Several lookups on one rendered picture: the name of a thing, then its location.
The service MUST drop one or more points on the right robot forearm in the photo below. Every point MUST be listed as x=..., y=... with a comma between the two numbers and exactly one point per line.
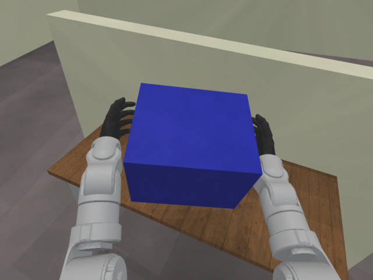
x=290, y=236

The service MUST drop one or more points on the carton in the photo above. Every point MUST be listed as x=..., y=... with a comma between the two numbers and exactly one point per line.
x=191, y=147

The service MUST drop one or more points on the robot right upper arm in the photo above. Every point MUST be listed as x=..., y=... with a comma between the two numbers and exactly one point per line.
x=289, y=270

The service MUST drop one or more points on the table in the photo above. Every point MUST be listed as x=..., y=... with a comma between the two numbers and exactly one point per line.
x=241, y=232

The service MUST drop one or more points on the left robot forearm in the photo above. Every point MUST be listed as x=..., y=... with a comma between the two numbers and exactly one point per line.
x=97, y=224

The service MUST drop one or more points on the robot left hand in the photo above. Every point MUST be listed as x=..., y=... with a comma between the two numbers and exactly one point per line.
x=112, y=124

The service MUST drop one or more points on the robot left upper arm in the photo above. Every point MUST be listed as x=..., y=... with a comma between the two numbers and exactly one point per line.
x=96, y=267

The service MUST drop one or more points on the robot right hand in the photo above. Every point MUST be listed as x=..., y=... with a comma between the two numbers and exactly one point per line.
x=263, y=136

